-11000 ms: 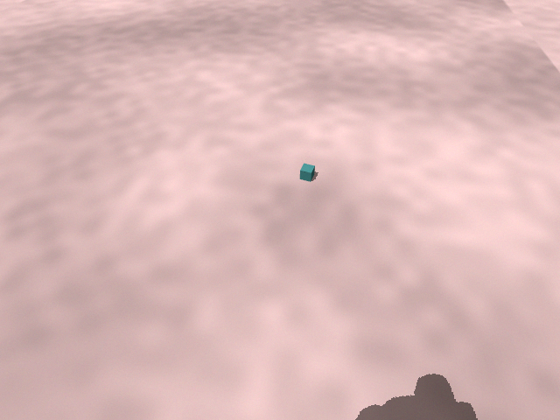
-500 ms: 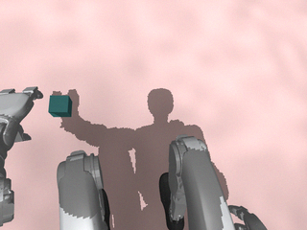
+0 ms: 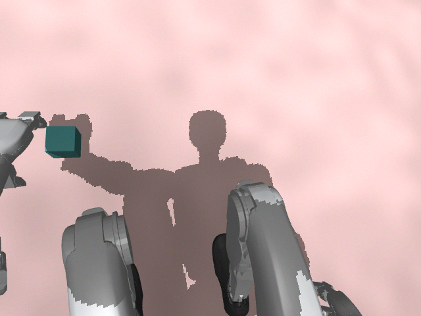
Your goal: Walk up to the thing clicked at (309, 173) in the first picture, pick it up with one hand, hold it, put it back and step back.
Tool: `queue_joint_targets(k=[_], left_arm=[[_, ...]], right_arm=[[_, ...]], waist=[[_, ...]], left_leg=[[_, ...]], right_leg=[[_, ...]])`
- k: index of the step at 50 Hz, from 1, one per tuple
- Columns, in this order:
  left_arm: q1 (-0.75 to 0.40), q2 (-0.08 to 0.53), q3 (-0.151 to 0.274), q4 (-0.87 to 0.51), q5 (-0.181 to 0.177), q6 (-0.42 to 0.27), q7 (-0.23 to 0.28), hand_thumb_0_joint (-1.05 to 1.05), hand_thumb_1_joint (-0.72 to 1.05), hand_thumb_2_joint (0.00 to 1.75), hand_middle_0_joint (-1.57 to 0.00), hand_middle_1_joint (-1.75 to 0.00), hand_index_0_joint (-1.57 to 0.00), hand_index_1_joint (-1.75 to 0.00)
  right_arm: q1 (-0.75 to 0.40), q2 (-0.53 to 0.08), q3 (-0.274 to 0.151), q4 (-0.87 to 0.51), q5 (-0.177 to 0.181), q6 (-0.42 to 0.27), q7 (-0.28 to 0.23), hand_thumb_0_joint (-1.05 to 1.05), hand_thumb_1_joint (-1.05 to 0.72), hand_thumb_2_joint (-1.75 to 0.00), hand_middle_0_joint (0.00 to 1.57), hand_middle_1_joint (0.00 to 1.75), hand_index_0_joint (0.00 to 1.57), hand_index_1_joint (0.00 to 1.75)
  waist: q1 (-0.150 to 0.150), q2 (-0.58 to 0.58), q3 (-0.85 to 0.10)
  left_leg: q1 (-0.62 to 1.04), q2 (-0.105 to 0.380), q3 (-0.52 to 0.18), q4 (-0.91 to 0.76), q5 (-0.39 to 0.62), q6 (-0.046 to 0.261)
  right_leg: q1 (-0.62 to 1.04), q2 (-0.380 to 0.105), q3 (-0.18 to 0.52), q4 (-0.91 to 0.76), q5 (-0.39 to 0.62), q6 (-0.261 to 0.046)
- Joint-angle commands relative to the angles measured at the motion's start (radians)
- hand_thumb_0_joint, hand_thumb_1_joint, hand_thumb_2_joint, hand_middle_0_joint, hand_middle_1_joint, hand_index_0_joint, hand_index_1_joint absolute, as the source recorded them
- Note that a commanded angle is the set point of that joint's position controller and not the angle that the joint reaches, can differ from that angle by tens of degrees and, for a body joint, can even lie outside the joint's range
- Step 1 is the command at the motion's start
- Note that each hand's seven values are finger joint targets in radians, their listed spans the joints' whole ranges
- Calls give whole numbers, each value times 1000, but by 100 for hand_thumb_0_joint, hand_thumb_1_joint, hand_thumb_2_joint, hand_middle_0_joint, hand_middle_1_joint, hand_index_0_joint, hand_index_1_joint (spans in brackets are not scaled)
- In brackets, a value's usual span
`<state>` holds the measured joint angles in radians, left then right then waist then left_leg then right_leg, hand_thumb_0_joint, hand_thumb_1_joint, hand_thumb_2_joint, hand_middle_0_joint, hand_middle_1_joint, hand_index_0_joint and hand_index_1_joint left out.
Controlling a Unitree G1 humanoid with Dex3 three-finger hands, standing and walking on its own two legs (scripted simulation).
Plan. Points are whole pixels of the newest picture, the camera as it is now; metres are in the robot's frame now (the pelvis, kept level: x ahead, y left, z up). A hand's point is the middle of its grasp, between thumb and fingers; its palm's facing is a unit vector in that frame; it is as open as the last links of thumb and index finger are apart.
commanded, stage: rise first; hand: left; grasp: from above
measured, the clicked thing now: (64, 142) +0.51 +0.26 -0.30
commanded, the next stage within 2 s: approach in 1.88 s
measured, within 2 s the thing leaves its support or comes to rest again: neither
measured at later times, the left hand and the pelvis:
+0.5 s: hand (19, 152) +0.45 +0.30 -0.17, palm faces -0.45 +0.00 -0.89, open 12.7 cm; pelvis +0.00 +0.00 -0.01, yaw +0 degrees
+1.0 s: hand (21, 144) +0.47 +0.30 -0.17, palm faces -0.46 -0.01 -0.89, open 13.1 cm; pelvis +0.00 +0.00 -0.01, yaw -1 degrees
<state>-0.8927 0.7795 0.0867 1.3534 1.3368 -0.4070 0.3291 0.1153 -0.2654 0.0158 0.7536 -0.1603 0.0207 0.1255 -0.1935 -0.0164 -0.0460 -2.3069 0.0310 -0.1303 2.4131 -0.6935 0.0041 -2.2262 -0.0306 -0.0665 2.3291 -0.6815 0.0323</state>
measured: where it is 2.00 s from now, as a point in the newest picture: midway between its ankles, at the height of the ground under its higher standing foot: (184, 304)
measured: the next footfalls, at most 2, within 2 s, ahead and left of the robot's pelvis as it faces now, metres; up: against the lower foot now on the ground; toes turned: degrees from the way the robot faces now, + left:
none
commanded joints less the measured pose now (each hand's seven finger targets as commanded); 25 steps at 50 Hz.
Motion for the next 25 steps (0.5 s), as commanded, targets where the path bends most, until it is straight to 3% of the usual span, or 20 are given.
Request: queue_joint_targets(k=[1,3,5,16,18,19,22,24,25], left_arm=[[-299,267,45,-138,-5,-10,53,0,-24,78,-33,-68,-32,-68],[-301,273,46,-125,2,-12,61,0,-23,77,-33,-68,-33,-68],[-285,276,48,-108,4,-10,70,0,-22,76,-33,-69,-33,-69],[-348,269,37,-69,21,16,109,0,-26,79,-29,-76,-30,-74],[-352,256,30,-76,16,22,111,0,-26,79,-28,-77,-29,-76],[-358,259,28,-61,20,25,113,0,-34,87,-28,-73,-26,-76],[-371,255,25,-69,16,38,113,0,-30,82,-27,-78,-27,-77],[-377,272,32,-74,15,43,112,0,-29,81,-28,-78,-28,-77],[-356,248,20,-44,13,49,107,0,-29,81,-27,-79,-27,-79]], right_arm=[[193,-245,-73,-16,-1,-3,-14,0,-91,-90,20,30,20,30],[199,-245,-68,-12,-6,0,-14,0,-91,-90,20,30,20,30],[195,-241,-67,-11,-7,-2,-14,0,-91,-90,20,30,20,30],[200,-245,-57,-2,-21,-13,-11,0,-91,-90,20,30,20,30],[196,-244,-57,0,-20,-19,-13,0,-91,-90,20,30,20,30],[202,-247,-55,-1,-22,-20,-11,0,-91,-90,20,30,20,30],[207,-249,-54,-3,-24,-24,-11,0,-91,-90,20,30,20,30],[206,-251,-55,-1,-19,-25,-11,0,-91,-90,20,30,20,30],[209,-248,-54,-4,-19,-28,-9,0,-91,-90,20,30,20,30]], waist=[[-6,277,-682],[-16,262,-692],[-3,265,-675],[-34,274,-671],[-28,288,-663],[-37,302,-664],[-44,298,-665],[-34,322,-685],[-44,312,-664]], left_leg=[[562,-34,75,-240,211,25],[531,-37,79,-228,219,29],[526,-38,80,-235,202,27],[498,-40,82,-220,186,28],[515,-39,79,-228,183,25],[517,-39,78,-224,184,24],[516,-38,80,-218,190,26],[536,-39,80,-227,202,21],[533,-37,77,-224,201,22]], right_leg=[[273,48,-76,-225,201,-63],[302,51,-72,-227,219,-58],[284,51,-71,-225,198,-62],[265,52,-78,-213,196,-60],[243,51,-82,-210,188,-64],[244,51,-84,-206,190,-63],[250,49,-83,-211,200,-61],[246,48,-83,-200,206,-63],[238,49,-86,-200,206,-63]])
